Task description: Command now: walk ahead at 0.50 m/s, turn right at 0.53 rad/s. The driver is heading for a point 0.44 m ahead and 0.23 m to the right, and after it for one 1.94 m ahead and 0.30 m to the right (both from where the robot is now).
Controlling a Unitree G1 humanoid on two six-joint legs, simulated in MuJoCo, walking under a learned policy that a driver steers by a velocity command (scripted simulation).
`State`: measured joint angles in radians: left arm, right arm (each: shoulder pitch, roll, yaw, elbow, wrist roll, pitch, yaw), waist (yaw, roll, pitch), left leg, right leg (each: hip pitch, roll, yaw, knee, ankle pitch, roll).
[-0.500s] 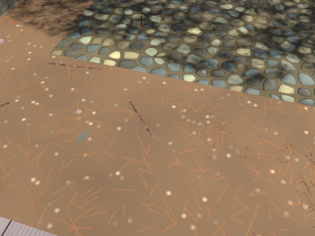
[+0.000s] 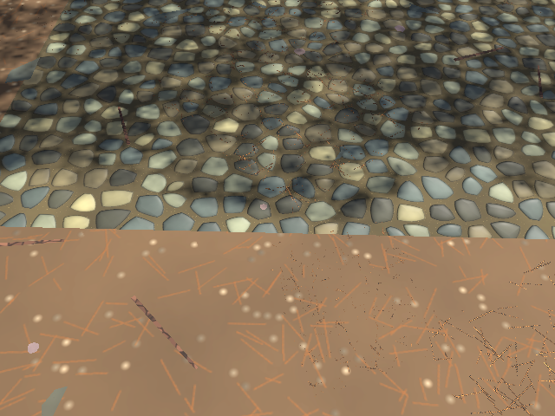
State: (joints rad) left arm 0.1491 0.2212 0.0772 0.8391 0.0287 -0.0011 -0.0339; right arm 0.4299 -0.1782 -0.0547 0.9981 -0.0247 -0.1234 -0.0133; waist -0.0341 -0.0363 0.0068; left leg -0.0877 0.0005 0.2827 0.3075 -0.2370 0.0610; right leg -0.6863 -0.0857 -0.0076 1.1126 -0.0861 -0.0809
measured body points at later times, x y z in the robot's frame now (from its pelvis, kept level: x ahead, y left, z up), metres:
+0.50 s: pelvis +0.26 -0.08 +0.00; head +0.28 -0.10 +0.45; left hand +0.36 +0.18 -0.13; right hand +0.33 -0.36 -0.12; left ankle +0.36 +0.08 -0.66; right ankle +0.23 -0.10 -0.75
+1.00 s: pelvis +0.54 -0.14 -0.01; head +0.57 -0.14 +0.44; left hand +0.77 +0.04 -0.13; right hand +0.48 -0.42 -0.11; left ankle +0.62 -0.08 -0.74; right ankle +0.43 -0.21 -0.66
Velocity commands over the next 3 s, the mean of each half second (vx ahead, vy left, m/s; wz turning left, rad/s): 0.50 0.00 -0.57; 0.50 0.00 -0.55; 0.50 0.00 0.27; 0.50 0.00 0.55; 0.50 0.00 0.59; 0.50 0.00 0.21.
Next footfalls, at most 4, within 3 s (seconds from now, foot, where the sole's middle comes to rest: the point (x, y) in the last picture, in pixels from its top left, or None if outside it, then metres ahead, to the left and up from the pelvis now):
0.26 right None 0.27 -0.11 -0.78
0.82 left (312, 357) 0.66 -0.10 -0.78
1.28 right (421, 337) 0.71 -0.39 -0.78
1.80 left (363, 236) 1.05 -0.28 -0.78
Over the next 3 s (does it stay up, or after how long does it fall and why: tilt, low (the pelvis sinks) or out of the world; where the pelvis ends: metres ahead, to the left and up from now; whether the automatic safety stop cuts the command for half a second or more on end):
stays up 1.50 -0.25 0.00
